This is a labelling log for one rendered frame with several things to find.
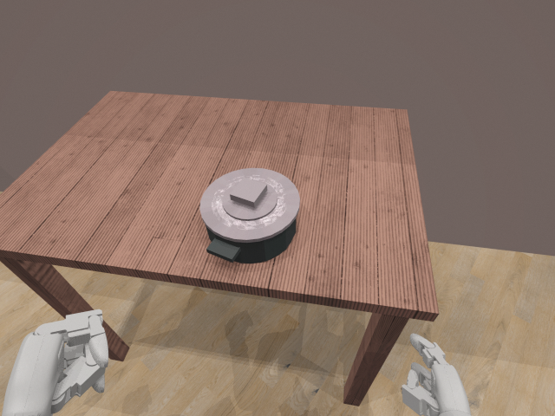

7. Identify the robot right hand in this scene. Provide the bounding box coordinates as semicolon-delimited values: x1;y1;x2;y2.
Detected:
402;334;471;416

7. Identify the pot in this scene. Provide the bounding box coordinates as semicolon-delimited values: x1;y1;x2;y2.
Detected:
206;219;296;263

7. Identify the table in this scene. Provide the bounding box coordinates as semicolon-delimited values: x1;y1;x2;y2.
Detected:
0;91;439;406

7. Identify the knob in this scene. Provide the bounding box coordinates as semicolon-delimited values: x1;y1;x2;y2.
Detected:
230;178;267;208

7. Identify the lid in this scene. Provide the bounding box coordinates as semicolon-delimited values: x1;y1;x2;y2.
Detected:
199;168;300;243

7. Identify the robot left hand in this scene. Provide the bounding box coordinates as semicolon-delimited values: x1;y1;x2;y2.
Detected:
2;309;108;416

